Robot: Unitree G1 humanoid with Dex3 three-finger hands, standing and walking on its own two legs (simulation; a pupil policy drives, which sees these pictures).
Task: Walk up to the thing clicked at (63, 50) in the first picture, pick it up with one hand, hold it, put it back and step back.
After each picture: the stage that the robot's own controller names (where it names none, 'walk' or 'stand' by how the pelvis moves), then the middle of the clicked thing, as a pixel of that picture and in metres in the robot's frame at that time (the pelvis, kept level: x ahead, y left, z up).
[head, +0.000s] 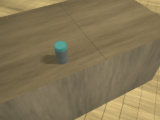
stand; (61, 52) +0.64 +0.14 -0.11
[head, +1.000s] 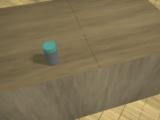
rise first; (51, 53) +0.59 +0.19 -0.08
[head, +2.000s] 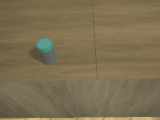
rise first; (47, 52) +0.54 +0.20 -0.07
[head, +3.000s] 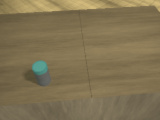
stand; (42, 73) +0.49 +0.21 -0.10
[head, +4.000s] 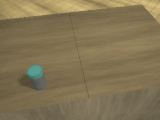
stand; (37, 78) +0.48 +0.23 -0.11
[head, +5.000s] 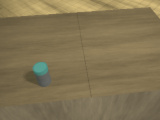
stand; (42, 74) +0.50 +0.21 -0.11
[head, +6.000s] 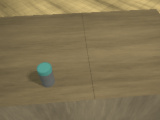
stand; (46, 75) +0.50 +0.19 -0.11
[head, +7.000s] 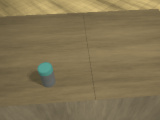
stand; (47, 75) +0.50 +0.19 -0.11
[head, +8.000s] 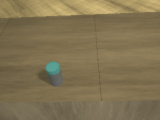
rise first; (54, 74) +0.50 +0.19 -0.11
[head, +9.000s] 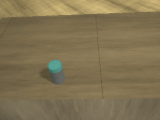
go down; (56, 72) +0.52 +0.18 -0.11
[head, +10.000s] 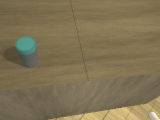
go down; (28, 53) +0.50 +0.17 -0.05
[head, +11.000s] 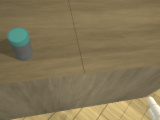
close in; (21, 45) +0.52 +0.17 -0.03
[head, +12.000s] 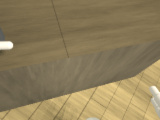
close; out of the picture +0.54 +0.20 +0.02
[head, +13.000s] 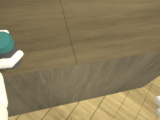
lift; (6, 51) +0.47 +0.19 +0.01
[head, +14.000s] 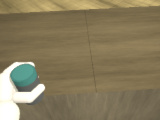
lift; (28, 85) +0.31 +0.18 +0.10
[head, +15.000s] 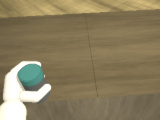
hold; (35, 84) +0.32 +0.17 +0.10
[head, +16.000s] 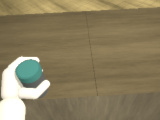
hold; (33, 80) +0.32 +0.17 +0.11
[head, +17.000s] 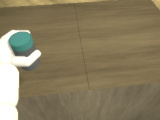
crouch; (25, 52) +0.43 +0.18 +0.12
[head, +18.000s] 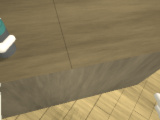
lower; out of the picture +0.51 +0.19 +0.02
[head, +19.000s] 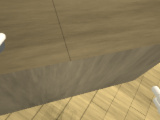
lower; out of the picture +0.52 +0.21 +0.01
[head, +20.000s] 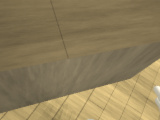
lower; out of the picture +0.53 +0.21 +0.02
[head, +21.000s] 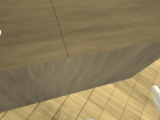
lower; out of the picture +0.53 +0.21 +0.02
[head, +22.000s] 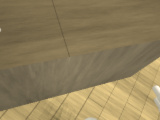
rest; out of the picture +0.54 +0.21 +0.02
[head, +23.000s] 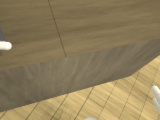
withdraw; out of the picture +0.53 +0.18 +0.02
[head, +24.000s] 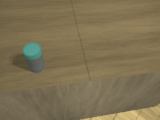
sink last; (34, 58) +0.50 +0.16 -0.04
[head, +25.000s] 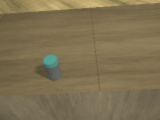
stand; (52, 68) +0.51 +0.18 -0.06
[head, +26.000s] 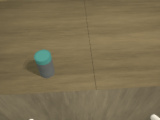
stand; (45, 64) +0.49 +0.18 -0.04
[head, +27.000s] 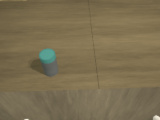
stand; (49, 63) +0.50 +0.17 -0.04
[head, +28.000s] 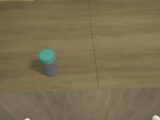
stand; (49, 63) +0.50 +0.17 -0.05
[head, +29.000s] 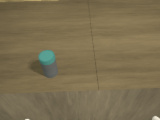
stand; (48, 64) +0.50 +0.17 -0.05
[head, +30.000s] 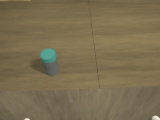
stand; (50, 62) +0.51 +0.17 -0.05
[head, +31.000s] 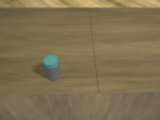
stand; (52, 68) +0.51 +0.17 -0.08
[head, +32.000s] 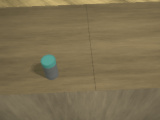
walk; (50, 67) +0.52 +0.18 -0.11
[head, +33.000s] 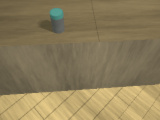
walk; (57, 21) +0.73 +0.14 -0.08
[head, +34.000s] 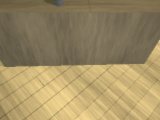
walk; out of the picture +1.06 +0.17 -0.10
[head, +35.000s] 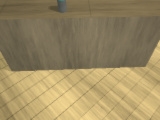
stand; (61, 3) +1.13 +0.17 -0.10
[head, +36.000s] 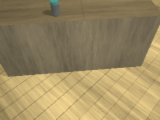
stand; (55, 7) +1.13 +0.21 -0.11
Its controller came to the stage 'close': yes
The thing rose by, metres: 0.23
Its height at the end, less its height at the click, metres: +0.00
